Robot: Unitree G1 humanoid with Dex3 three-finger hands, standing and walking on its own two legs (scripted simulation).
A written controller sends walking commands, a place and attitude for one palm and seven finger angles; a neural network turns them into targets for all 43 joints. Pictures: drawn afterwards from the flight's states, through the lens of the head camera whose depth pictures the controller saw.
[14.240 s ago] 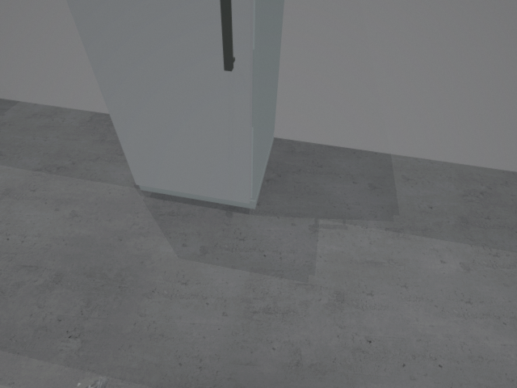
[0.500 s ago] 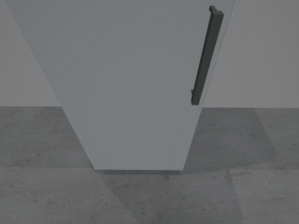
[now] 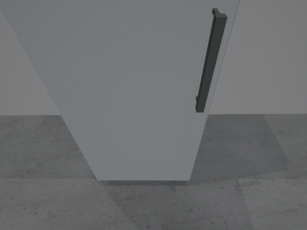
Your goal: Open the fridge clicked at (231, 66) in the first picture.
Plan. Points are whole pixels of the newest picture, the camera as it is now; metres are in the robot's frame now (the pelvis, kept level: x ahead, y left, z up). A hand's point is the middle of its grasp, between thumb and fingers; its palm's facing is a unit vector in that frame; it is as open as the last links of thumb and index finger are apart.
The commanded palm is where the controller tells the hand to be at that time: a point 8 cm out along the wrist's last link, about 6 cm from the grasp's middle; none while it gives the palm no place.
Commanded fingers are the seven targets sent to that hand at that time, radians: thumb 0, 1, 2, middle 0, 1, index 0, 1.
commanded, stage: come to a stop and stand still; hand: right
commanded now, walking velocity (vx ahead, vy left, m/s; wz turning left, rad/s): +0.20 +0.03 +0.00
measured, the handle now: (206, 67) +0.52 -0.13 +0.18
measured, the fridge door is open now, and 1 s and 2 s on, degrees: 0 0 0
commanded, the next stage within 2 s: look again from close up in 1.86 s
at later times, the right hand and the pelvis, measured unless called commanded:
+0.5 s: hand out of the picture +0.07 -0.16 -0.17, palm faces +0.06 +0.97 -0.22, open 7.3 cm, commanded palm none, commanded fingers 0.00 -0.90 -0.90 0.20 0.30 0.20 0.30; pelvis +0.05 +0.02 +0.00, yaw -1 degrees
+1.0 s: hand out of the picture +0.00 -0.17 -0.17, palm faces +0.06 +0.98 -0.16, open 7.4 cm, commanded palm none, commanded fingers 0.00 -0.90 -0.90 0.20 0.30 0.20 0.30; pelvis +0.01 +0.00 +0.01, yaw -1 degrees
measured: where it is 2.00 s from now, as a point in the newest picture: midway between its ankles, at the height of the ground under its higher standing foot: outside the picture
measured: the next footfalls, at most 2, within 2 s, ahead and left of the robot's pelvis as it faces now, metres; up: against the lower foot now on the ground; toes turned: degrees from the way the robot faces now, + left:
left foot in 0.24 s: +0.03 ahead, +0.11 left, +0.00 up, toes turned +7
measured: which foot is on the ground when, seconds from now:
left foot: down 0.00-0.10, up 0.12-0.22, down 0.24-1.00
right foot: down 0.00-1.00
